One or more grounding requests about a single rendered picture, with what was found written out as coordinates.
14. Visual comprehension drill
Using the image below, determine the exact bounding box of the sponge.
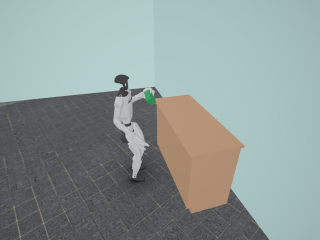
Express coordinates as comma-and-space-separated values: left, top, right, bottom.
144, 90, 156, 105

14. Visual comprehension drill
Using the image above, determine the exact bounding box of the robot right shin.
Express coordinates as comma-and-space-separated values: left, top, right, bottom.
132, 157, 143, 178

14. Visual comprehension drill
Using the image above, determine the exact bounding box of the table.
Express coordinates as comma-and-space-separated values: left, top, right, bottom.
155, 94, 245, 214

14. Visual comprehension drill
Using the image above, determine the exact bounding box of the robot left forearm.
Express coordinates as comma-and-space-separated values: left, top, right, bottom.
132, 92, 144, 103

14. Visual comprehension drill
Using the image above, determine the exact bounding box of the robot torso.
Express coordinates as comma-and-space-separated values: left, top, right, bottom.
115, 90, 134, 133

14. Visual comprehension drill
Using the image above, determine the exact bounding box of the robot right hand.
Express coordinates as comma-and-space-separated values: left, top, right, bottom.
133, 136, 150, 150

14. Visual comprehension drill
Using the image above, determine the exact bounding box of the robot right upper arm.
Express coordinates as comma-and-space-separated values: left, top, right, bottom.
113, 97, 124, 123

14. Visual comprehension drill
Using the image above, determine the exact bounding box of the robot right forearm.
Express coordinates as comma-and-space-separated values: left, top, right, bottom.
114, 120, 136, 140

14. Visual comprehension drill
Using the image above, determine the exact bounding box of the robot left hand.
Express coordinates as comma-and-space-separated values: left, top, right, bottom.
142, 87, 155, 99

